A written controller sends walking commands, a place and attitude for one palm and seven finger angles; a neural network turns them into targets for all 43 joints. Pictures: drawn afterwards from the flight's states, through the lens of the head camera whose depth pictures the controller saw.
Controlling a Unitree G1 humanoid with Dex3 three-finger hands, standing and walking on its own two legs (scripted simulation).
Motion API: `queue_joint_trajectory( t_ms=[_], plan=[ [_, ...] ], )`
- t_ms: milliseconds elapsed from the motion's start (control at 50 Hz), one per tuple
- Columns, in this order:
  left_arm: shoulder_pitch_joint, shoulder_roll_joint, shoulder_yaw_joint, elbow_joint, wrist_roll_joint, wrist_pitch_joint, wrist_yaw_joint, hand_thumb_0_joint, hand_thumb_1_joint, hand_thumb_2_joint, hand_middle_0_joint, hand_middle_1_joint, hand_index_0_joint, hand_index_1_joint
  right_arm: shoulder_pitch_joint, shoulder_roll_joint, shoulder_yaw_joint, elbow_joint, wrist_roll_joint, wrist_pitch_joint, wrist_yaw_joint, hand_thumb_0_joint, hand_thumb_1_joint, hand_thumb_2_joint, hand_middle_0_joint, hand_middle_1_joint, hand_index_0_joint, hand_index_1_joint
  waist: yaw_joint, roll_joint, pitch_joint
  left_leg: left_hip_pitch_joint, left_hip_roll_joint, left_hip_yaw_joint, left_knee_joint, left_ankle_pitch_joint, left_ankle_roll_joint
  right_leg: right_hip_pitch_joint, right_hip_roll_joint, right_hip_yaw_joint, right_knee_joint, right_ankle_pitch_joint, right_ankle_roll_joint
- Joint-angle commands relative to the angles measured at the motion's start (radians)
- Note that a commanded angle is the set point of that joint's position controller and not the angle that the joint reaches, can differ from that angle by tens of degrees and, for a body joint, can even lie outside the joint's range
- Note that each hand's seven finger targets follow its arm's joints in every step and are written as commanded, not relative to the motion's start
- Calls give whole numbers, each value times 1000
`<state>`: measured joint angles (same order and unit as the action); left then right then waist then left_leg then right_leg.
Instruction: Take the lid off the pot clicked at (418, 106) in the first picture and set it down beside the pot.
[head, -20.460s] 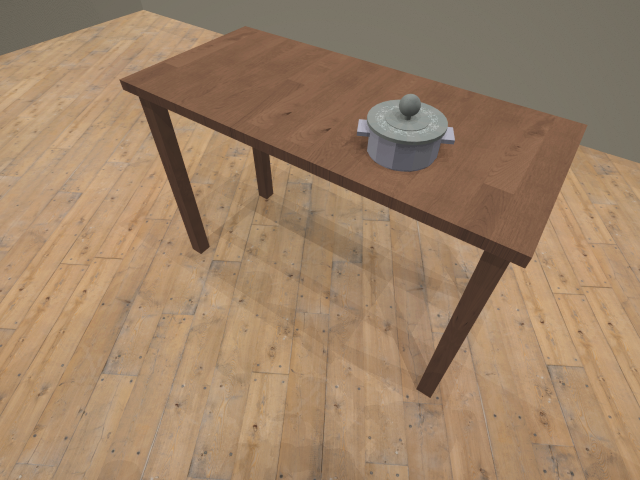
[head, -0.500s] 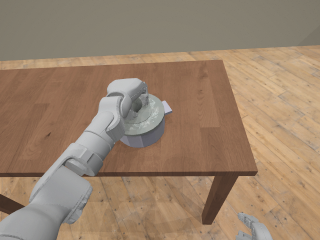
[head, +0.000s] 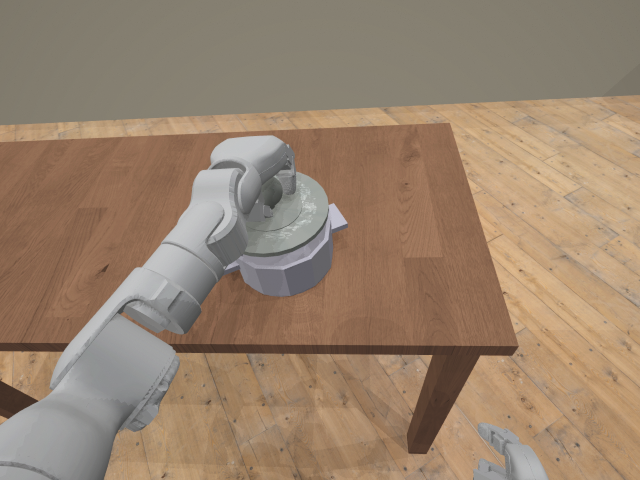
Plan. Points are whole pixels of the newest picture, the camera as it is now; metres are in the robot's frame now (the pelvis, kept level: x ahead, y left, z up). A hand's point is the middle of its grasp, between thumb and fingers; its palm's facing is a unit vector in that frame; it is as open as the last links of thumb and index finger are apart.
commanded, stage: lift the lid straight up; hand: left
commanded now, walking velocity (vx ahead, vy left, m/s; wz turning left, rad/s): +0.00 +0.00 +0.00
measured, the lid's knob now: (266, 191) +0.47 +0.08 +0.12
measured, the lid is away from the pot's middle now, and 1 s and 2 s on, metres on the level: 0.01 0.02 0.06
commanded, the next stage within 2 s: move the lid sideways beside the pot in 1.48 s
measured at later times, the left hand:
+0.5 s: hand (256, 170) +0.43 +0.08 +0.18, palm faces -0.22 -0.03 -0.98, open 7.1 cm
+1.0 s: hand (250, 137) +0.44 +0.08 +0.22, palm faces -0.16 -0.05 -0.99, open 7.1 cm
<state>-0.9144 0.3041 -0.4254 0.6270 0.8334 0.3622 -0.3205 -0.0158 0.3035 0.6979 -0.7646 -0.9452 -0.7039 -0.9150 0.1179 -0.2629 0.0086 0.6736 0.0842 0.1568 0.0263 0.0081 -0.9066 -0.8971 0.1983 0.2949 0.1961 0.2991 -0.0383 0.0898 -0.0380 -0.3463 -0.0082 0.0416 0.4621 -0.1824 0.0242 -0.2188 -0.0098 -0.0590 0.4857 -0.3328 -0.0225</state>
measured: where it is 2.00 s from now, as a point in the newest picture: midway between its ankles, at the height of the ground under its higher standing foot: outside the picture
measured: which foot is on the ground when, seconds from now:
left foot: down 0.00-1.00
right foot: down 0.00-1.00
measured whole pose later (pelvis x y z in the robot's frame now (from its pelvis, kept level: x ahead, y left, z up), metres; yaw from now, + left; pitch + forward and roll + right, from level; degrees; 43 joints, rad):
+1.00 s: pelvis -0.01 +0.01 +0.00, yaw +0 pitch +3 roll +1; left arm -1.12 0.32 -0.39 0.67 0.83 0.37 -0.41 -0.03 0.30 0.70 -0.78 -0.95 -0.70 -0.91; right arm 0.11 -0.26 0.03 0.69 0.08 0.12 0.03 0.01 -0.91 -0.90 0.20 0.29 0.20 0.30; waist -0.03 0.09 -0.05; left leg -0.33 -0.02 0.05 0.44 -0.16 0.03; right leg -0.21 -0.02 -0.05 0.48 -0.32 -0.01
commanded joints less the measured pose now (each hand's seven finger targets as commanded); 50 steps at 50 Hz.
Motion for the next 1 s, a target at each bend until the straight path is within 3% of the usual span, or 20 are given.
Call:
queue_joint_trajectory(
  t_ms=[0, 80, 100, 160, 220, 340, 420, 460, 500, 560, 620, 660, 720, 780, 820, 840, 860, 900, 920, 980],
  plan=[
    [-568, 170, 125, -229, 37, -22, 47, 0, 755, 881, -951, -1035, -899, -1012, -113, -91, -30, -145, -3, -46, 13, 0, -900, -900, 200, 300, 200, 300, -1, -119, -452, 349, -42, -59, 36, 326, 63, 10, 29, 27, -29, 552, -14],
    [-559, 190, 154, -166, 29, 7, 42, 0, 755, 881, -951, -1035, -899, -1012, -121, -99, -22, -133, 1, -34, 15, 0, -900, -900, 200, 300, 200, 300, 7, -179, -372, 278, -42, -45, 14, 263, 60, 15, 23, 23, -41, 534, -9],
    [-584, 170, 132, -167, 32, 10, 39, 0, 755, 881, -951, -1035, -899, -1012, -125, -98, -20, -133, 0, -36, 14, 0, -900, -900, 200, 300, 200, 300, 4, -161, -363, 276, -44, -41, 12, 254, 59, 5, 21, 24, -42, 532, -10],
    [-634, 203, 149, -192, 44, 7, 36, 0, 755, 881, -951, -1035, -899, -1012, -137, -96, -19, -139, -1, -39, 11, 0, -900, -900, 200, 300, 200, 300, 8, -167, -397, 292, -45, -48, 10, 258, 61, 25, 21, 29, -41, 525, -11],
    [-677, 177, 129, -273, 40, -3, 25, 0, 755, 881, -951, -1035, -899, -1012, -139, -88, -25, -156, -5, -51, 17, 0, -900, -900, 200, 300, 200, 300, 9, -131, -469, 338, -46, -60, 22, 313, 63, 40, 21, 28, -33, 555, -16],
    [-645, 204, 156, -148, 38, 14, 14, 0, 755, 881, -951, -1035, -899, -1012, -142, -96, -16, -138, -4, -43, 13, 0, -900, -900, 200, 300, 200, 300, 11, -173, -383, 286, -42, -48, 1, 242, 57, 14, 21, 25, -45, 488, -13],
    [-683, 169, 126, -201, 30, 3, 4, 0, 755, 881, -951, -1035, -899, -1012, -147, -90, -17, -151, -4, -52, 13, 0, -900, -900, 200, 300, 200, 300, 9, -162, -400, 300, -46, -53, 2, 251, 61, 18, 16, 26, -50, 492, -15],
    [-707, 184, 129, -227, 41, 4, 0, 0, 755, 881, -951, -1035, -899, -1012, -152, -88, -19, -153, -4, -57, 14, 0, -900, -900, 200, 300, 200, 300, 12, -142, -428, 331, -45, -57, 5, 267, 60, 19, 21, 26, -43, 495, -16],
    [-695, 175, 121, -170, 40, 13, -5, 0, 755, 881, -951, -1035, -899, -1012, -145, -88, -15, -143, -3, -53, 13, 0, -900, -900, 200, 300, 200, 300, 8, -155, -399, 313, -46, -55, 0, 244, 59, 4, 23, 24, -50, 470, -15],
    [-761, 182, 122, -161, 36, 10, -9, 0, 755, 881, -951, -1035, -899, -1012, -142, -92, -13, -136, -1, -56, 8, 0, -900, -900, 200, 300, 200, 300, 0, -178, -369, 298, -45, -55, -9, 213, 59, -9, 23, 21, -53, 447, -13],
    [-790, 218, 153, -212, 28, -5, -6, 0, 755, 881, -951, -1035, -899, -1012, -139, -93, -17, -145, -6, -74, 6, 0, -900, -900, 200, 300, 200, 300, 9, -142, -441, 333, -47, -66, -2, 237, 61, 18, 19, 28, -51, 455, -18],
    [-790, 233, 163, -157, 44, 2, -7, 0, 755, 881, -951, -1035, -899, -1012, -132, -92, -12, -133, -8, -73, 6, 0, -900, -900, 200, 300, 200, 300, 14, -147, -427, 321, -46, -67, -7, 242, 59, 17, 22, 26, -47, 461, -19],
    [-773, 174, 127, -141, 33, 2, -14, 0, 755, 881, -951, -1035, -899, -1012, -129, -91, -16, -136, -5, -71, 10, 0, -900, -900, 200, 300, 200, 300, 7, -170, -394, 304, -43, -63, -10, 231, 59, -3, 19, 21, -57, 441, -19],
    [-775, 223, 161, -140, 43, 5, -16, 0, 755, 881, -951, -1035, -899, -1012, -140, -95, -14, -140, -6, -76, 9, 0, -900, -900, 200, 300, 200, 300, 17, -165, -417, 312, -44, -57, -7, 238, 59, 17, 18, 29, -52, 462, -16],
    [-778, 208, 156, -158, 29, 1, -21, 0, 755, 881, -951, -1035, -899, -1012, -135, -96, -17, -143, -6, -76, 10, 0, -900, -900, 200, 300, 200, 300, 14, -174, -425, 312, -46, -58, -3, 257, 63, 30, 15, 28, -55, 489, -17],
    [-778, 235, 168, -143, 44, 4, -23, 0, 755, 881, -951, -1035, -899, -1012, -139, -97, -13, -141, -6, -73, 9, 0, -900, -900, 200, 300, 200, 300, 17, -178, -417, 305, -42, -53, -11, 245, 59, 28, 17, 29, -54, 473, -14],
    [-809, 216, 147, -154, 43, 6, -26, 0, 755, 881, -951, -1035, -899, -1012, -143, -95, -11, -144, -4, -75, 8, 0, -900, -900, 200, 300, 200, 300, 13, -164, -402, 304, -45, -52, -11, 230, 60, 12, 17, 28, -58, 459, -14],
    [-807, 267, 187, -152, 49, 7, -27, 0, 755, 881, -951, -1035, -899, -1012, -141, -97, -12, -143, -6, -81, 6, 0, -900, -900, 200, 300, 200, 300, 22, -177, -409, 303, -45, -53, -7, 243, 63, 27, 17, 33, -57, 478, -14],
    [-788, 251, 183, -147, 30, 4, -27, 0, 755, 881, -951, -1035, -899, -1012, -137, -104, -13, -144, -5, -77, 7, 0, -900, -900, 200, 300, 200, 300, 18, -167, -408, 296, -47, -55, -8, 249, 63, 36, 13, 31, -59, 485, -16],
    [-822, 273, 186, -129, 52, 12, -36, 0, 755, 881, -951, -1035, -899, -1012, -138, -98, -8, -139, -5, -81, 0, 0, -900, -900, 200, 300, 200, 300, 17, -184, -392, 293, -45, -48, -10, 243, 63, 22, 13, 34, -59, 488, -12]
  ],
)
